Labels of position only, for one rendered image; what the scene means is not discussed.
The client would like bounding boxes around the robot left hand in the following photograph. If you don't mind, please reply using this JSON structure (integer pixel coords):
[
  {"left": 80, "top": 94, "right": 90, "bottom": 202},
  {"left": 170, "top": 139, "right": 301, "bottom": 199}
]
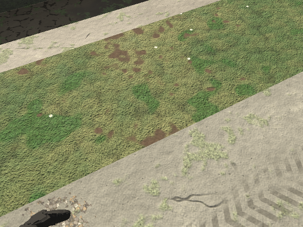
[{"left": 19, "top": 209, "right": 71, "bottom": 227}]

